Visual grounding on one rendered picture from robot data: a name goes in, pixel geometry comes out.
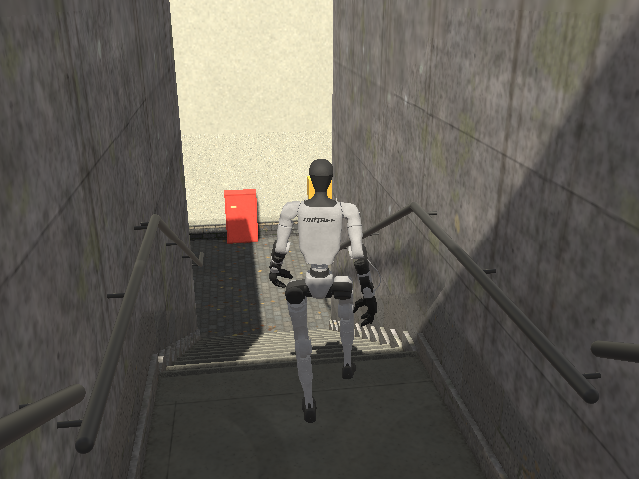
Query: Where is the robot right upper arm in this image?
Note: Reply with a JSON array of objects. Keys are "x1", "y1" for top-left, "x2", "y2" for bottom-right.
[{"x1": 341, "y1": 202, "x2": 364, "y2": 259}]

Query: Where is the robot right hand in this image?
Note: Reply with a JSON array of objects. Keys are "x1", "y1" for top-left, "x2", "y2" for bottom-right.
[{"x1": 353, "y1": 296, "x2": 377, "y2": 327}]

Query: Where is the right robot foot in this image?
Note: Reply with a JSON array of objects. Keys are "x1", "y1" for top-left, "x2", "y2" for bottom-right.
[{"x1": 342, "y1": 362, "x2": 356, "y2": 379}]

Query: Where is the robot left shin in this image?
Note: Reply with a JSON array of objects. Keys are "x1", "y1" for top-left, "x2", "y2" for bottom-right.
[{"x1": 295, "y1": 340, "x2": 313, "y2": 409}]

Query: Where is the robot left upper arm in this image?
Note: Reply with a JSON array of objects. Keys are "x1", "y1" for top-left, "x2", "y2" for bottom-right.
[{"x1": 275, "y1": 201, "x2": 300, "y2": 254}]

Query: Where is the left robot forearm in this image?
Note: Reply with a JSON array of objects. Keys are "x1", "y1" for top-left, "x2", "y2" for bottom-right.
[{"x1": 269, "y1": 240, "x2": 285, "y2": 273}]

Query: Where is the right robot forearm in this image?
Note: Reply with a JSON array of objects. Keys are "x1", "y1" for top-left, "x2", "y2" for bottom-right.
[{"x1": 354, "y1": 244, "x2": 375, "y2": 298}]

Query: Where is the robot left hand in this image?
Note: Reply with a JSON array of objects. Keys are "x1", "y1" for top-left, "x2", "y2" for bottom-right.
[{"x1": 269, "y1": 269, "x2": 293, "y2": 288}]

